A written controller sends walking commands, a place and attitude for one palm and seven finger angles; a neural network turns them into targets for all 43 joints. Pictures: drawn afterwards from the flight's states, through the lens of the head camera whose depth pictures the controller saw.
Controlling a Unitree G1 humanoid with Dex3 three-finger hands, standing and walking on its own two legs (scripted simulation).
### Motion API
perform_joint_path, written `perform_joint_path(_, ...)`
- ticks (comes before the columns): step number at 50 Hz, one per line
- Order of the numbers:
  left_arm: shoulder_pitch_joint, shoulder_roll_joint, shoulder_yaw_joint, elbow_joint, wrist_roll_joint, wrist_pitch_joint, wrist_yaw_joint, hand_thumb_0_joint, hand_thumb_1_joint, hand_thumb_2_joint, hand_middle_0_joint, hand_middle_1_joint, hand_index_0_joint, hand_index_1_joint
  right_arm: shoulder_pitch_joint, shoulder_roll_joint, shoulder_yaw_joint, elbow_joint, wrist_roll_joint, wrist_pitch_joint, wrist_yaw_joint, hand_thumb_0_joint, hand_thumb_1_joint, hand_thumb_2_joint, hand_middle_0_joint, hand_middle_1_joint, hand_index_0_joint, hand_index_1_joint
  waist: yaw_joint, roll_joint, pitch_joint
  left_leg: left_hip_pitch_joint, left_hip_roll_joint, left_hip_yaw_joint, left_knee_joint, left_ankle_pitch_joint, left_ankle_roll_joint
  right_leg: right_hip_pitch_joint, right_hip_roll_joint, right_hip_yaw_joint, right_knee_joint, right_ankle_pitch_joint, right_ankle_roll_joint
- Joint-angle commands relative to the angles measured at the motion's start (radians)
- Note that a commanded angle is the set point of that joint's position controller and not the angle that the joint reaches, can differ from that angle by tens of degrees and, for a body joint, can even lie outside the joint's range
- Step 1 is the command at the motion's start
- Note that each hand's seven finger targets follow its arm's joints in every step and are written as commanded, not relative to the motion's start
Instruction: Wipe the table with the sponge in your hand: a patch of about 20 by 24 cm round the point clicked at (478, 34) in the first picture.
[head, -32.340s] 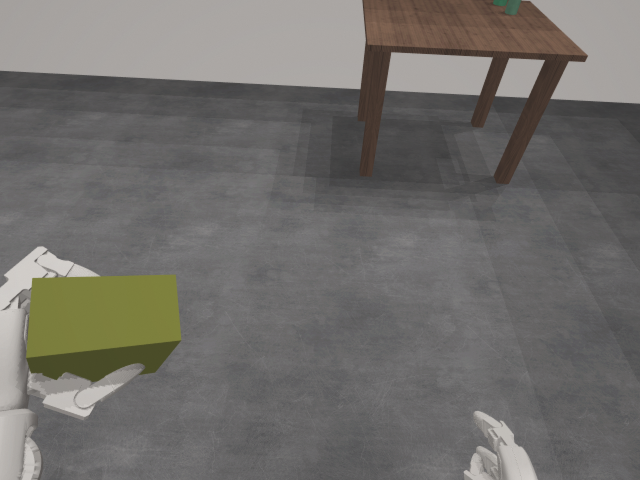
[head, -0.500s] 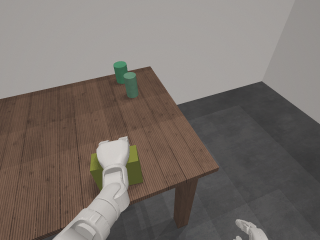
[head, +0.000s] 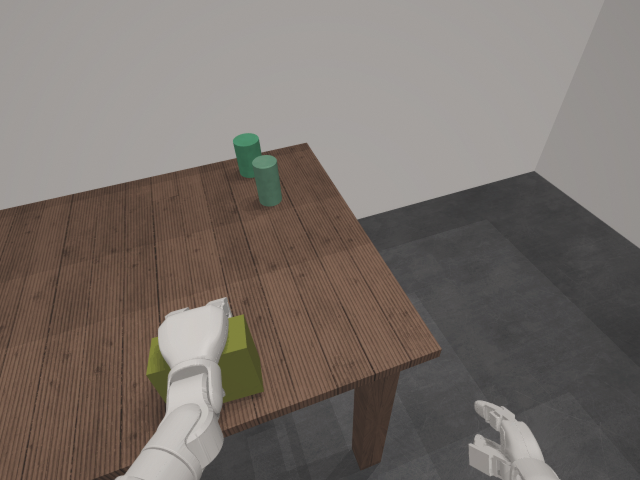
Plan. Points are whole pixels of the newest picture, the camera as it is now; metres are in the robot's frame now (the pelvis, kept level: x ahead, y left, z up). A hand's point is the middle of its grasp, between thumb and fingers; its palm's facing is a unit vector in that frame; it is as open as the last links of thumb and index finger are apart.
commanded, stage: wipe forward along the middle lane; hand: left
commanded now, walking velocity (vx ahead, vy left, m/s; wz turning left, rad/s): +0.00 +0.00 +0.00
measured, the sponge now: (212, 372) +0.28 +0.20 -0.05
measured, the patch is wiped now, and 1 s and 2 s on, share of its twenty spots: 1.00 1.00 1.00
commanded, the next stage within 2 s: slide back across to the first lane in 1.66 s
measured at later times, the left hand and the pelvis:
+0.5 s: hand (189, 340) +0.31 +0.23 -0.01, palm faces -0.09 -0.04 -1.00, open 10.4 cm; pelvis -0.03 +0.00 -0.01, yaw +1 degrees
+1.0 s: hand (183, 309) +0.36 +0.26 -0.02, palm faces -0.13 +0.00 -0.99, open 10.4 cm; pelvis -0.04 +0.00 -0.02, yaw +0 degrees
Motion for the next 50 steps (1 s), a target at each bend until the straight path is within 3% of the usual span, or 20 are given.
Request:
perform_joint_path(1, -0.132, 0.151, 0.1, -0.113, 0.012, 0.024, 0.002, 0.0, 0.1, 1.3, -1.2, -1.6, -1.2, -1.6, -0.161, -0.111, -0.029, -0.155, 0.003, -0.055, -0.005, 0.0, -0.9, -0.9, 0.2, 0.3, 0.2, 0.3, 0.014, -0.104, -0.147, 0.077, -0.087, 0.03, -0.011, 0.253, 0.071, 0.088, -0.013, 0.049, -0.088, 0.507, -0.003)
perform_joint_path(3, -0.121, 0.184, 0.139, -0.114, 0.008, 0.018, -0.006, 0.0, 0.1, 1.3, -1.2, -1.6, -1.2, -1.6, -0.159, -0.117, -0.031, -0.154, 0.0, -0.059, -0.009, 0.0, -0.9, -0.9, 0.2, 0.3, 0.2, 0.3, 0.021, -0.119, -0.159, 0.072, -0.087, 0.021, -0.014, 0.254, 0.07, 0.095, -0.009, 0.058, -0.09, 0.512, -0.006)
perform_joint_path(5, -0.169, 0.173, 0.121, -0.089, 0.011, 0.01, -0.008, 0.0, 0.1, 1.3, -1.2, -1.6, -1.2, -1.6, -0.144, -0.117, -0.028, -0.142, 0.001, -0.06, -0.016, 0.0, -0.9, -0.9, 0.2, 0.3, 0.2, 0.3, -0.004, -0.136, -0.12, 0.055, -0.086, 0.027, -0.009, 0.222, 0.073, 0.064, -0.014, 0.051, -0.095, 0.477, 0.004)
perform_joint_path(8, -0.211, 0.206, 0.153, -0.071, 0.019, -0.007, -0.013, 0.0, 0.1, 1.3, -1.2, -1.6, -1.2, -1.6, -0.138, -0.123, -0.028, -0.136, -0.002, -0.065, -0.026, 0.0, -0.9, -0.9, 0.2, 0.3, 0.2, 0.3, 0.003, -0.107, -0.123, 0.041, -0.086, 0.018, -0.014, 0.197, 0.072, 0.041, -0.009, 0.058, -0.098, 0.408, -0.002)
perform_joint_path(9, -0.241, 0.191, 0.135, -0.066, 0.019, -0.018, -0.011, 0.0, 0.1, 1.3, -1.2, -1.6, -1.2, -1.6, -0.122, -0.121, -0.031, -0.135, -0.003, -0.067, -0.029, 0.0, -0.9, -0.9, 0.2, 0.3, 0.2, 0.3, -0.015, -0.101, -0.132, 0.047, -0.085, 0.026, -0.002, 0.197, 0.076, 0.036, -0.013, 0.05, -0.09, 0.412, 0.002)
perform_joint_path(13, -0.301, 0.225, 0.165, -0.001, 0.048, -0.047, -0.005, 0.0, 0.1, 1.3, -1.2, -1.6, -1.2, -1.6, -0.095, -0.124, -0.033, -0.119, -0.007, -0.073, -0.038, 0.0, -0.9, -0.9, 0.2, 0.3, 0.2, 0.3, -0.015, -0.1, -0.134, 0.009, -0.084, 0.016, 0.005, 0.162, 0.074, -0.004, -0.008, 0.051, -0.086, 0.338, -0.002)
perform_joint_path(18, -0.372, 0.239, 0.184, 0.115, 0.045, -0.066, 0.012, 0.0, 0.1, 1.3, -1.2, -1.6, -1.2, -1.6, -0.063, -0.128, -0.037, -0.1, -0.006, -0.077, -0.049, 0.0, -0.9, -0.9, 0.2, 0.3, 0.2, 0.3, -0.032, -0.128, -0.125, -0.051, -0.078, 0.012, 0.019, 0.103, 0.072, -0.056, -0.008, 0.041, -0.082, 0.231, 0.005)
perform_joint_path(19, -0.4, 0.216, 0.155, 0.134, 0.039, -0.07, 0.014, 0.0, 0.1, 1.3, -1.2, -1.6, -1.2, -1.6, -0.051, -0.129, -0.036, -0.098, -0.005, -0.078, -0.051, 0.0, -0.9, -0.9, 0.2, 0.3, 0.2, 0.3, -0.045, -0.14, -0.128, -0.054, -0.077, 0.018, 0.026, 0.09, 0.075, -0.067, -0.01, 0.037, -0.08, 0.213, 0.012)
perform_joint_path(22, -0.462, 0.266, 0.186, 0.218, 0.04, -0.076, 0.021, 0.0, 0.1, 1.3, -1.2, -1.6, -1.2, -1.6, -0.028, -0.134, -0.034, -0.08, -0.006, -0.078, -0.058, 0.0, -0.9, -0.9, 0.2, 0.3, 0.2, 0.3, -0.052, -0.137, -0.12, -0.098, -0.075, 0.018, 0.04, 0.054, 0.073, -0.095, -0.014, 0.044, -0.081, 0.161, 0.016)
perform_joint_path(23, -0.456, 0.303, 0.222, 0.244, 0.039, -0.076, 0.02, 0.0, 0.1, 1.3, -1.2, -1.6, -1.2, -1.6, -0.022, -0.138, -0.034, -0.077, -0.008, -0.076, -0.059, 0.0, -0.9, -0.9, 0.2, 0.3, 0.2, 0.3, -0.04, -0.133, -0.128, -0.113, -0.075, 0.01, 0.036, 0.048, 0.071, -0.092, -0.01, 0.051, -0.083, 0.147, 0.012)
perform_joint_path(25, -0.498, 0.27, 0.185, 0.267, 0.035, -0.088, 0.02, 0.0, 0.1, 1.3, -1.2, -1.6, -1.2, -1.6, -0.003, -0.133, -0.034, -0.082, -0.006, -0.076, -0.058, 0.0, -0.9, -0.9, 0.2, 0.3, 0.2, 0.3, -0.055, -0.122, -0.142, -0.126, -0.075, 0.017, 0.048, 0.036, 0.074, -0.101, -0.015, 0.045, -0.075, 0.133, 0.019)
perform_joint_path(26, -0.517, 0.292, 0.199, 0.283, 0.036, -0.093, 0.022, 0.0, 0.1, 1.3, -1.2, -1.6, -1.2, -1.6, 0.006, -0.136, -0.036, -0.077, -0.006, -0.076, -0.059, 0.0, -0.9, -0.9, 0.2, 0.3, 0.2, 0.3, -0.059, -0.126, -0.146, -0.13, -0.072, 0.016, 0.053, 0.033, 0.074, -0.107, -0.015, 0.045, -0.073, 0.125, 0.019)
perform_joint_path(28, -0.513, 0.347, 0.251, 0.312, 0.029, -0.101, 0.024, 0.0, 0.1, 1.3, -1.2, -1.6, -1.2, -1.6, 0.016, -0.14, -0.036, -0.075, -0.009, -0.074, -0.061, 0.0, -0.9, -0.9, 0.2, 0.3, 0.2, 0.3, -0.044, -0.107, -0.164, -0.151, -0.071, 0.011, 0.051, 0.03, 0.073, -0.096, -0.013, 0.057, -0.078, 0.12, 0.017)
perform_joint_path(31, -0.617, 0.342, 0.216, 0.358, 0.029, -0.126, 0.024, 0.0, 0.1, 1.3, -1.2, -1.6, -1.2, -1.6, 0.045, -0.138, -0.033, -0.065, -0.004, -0.08, -0.063, 0.0, -0.9, -0.9, 0.2, 0.3, 0.2, 0.3, -0.081, -0.111, -0.142, -0.176, -0.067, 0.014, 0.062, -0.012, 0.077, -0.136, -0.017, 0.057, -0.081, 0.05, 0.027)
perform_joint_path(33, -0.63, 0.388, 0.259, 0.394, 0.032, -0.138, 0.026, 0.0, 0.1, 1.3, -1.2, -1.6, -1.2, -1.6, 0.057, -0.144, -0.035, -0.061, -0.007, -0.082, -0.064, 0.0, -0.9, -0.9, 0.2, 0.3, 0.2, 0.3, -0.068, -0.111, -0.146, -0.19, -0.064, 0.006, 0.057, -0.027, 0.077, -0.147, -0.012, 0.059, -0.086, 0.018, 0.022)
perform_joint_path(35, -0.678, 0.381, 0.241, 0.424, 0.031, -0.157, 0.03, 0.0, 0.1, 1.3, -1.2, -1.6, -1.2, -1.6, 0.082, -0.141, -0.037, -0.054, -0.004, -0.087, -0.064, 0.0, -0.9, -0.9, 0.2, 0.3, 0.2, 0.3, -0.087, -0.115, -0.153, -0.201, -0.063, 0.013, 0.069, -0.041, 0.079, -0.158, -0.016, 0.055, -0.081, -0.006, 0.028)
perform_joint_path(36, -0.693, 0.36, 0.22, 0.436, 0.03, -0.163, 0.031, 0.0, 0.1, 1.3, -1.2, -1.6, -1.2, -1.6, 0.088, -0.141, -0.036, -0.054, -0.004, -0.091, -0.063, 0.0, -0.9, -0.9, 0.2, 0.3, 0.2, 0.3, -0.096, -0.114, -0.149, -0.206, -0.063, 0.014, 0.072, -0.045, 0.08, -0.169, -0.015, 0.057, -0.082, -0.006, 0.03)
perform_joint_path(38, -0.721, 0.428, 0.276, 0.465, 0.03, -0.174, 0.037, 0.0, 0.1, 1.3, -1.2, -1.6, -1.2, -1.6, 0.105, -0.148, -0.039, -0.044, -0.006, -0.095, -0.063, 0.0, -0.9, -0.9, 0.2, 0.3, 0.2, 0.3, -0.087, -0.112, -0.177, -0.216, -0.057, 0.006, 0.07, -0.041, 0.079, -0.163, -0.01, 0.058, -0.076, -0.004, 0.025)
perform_joint_path(44, -0.752, 0.374, 0.231, 0.509, 0.031, -0.194, 0.05, 0.0, 0.1, 1.3, -1.2, -1.6, -1.2, -1.6, 0.152, -0.146, -0.045, -0.032, -0.007, -0.103, -0.046, 0.0, -0.9, -0.9, 0.2, 0.3, 0.2, 0.3, -0.108, -0.088, -0.217, -0.219, -0.056, 0.009, 0.096, 0.01, 0.084, -0.165, -0.008, 0.048, -0.05, 0.104, 0.028)
perform_joint_path(50, -0.793, 0.453, 0.277, 0.563, 0.029, -0.196, 0.057, 0.0, 0.1, 1.3, -1.2, -1.6, -1.2, -1.6, 0.181, -0.157, -0.044, -0.015, -0.009, -0.108, -0.042, 0.0, -0.9, -0.9, 0.2, 0.3, 0.2, 0.3, -0.12, -0.113, -0.223, -0.263, -0.054, 0.014, 0.113, 0.01, 0.087, -0.152, -0.012, 0.057, -0.047, 0.128, 0.035)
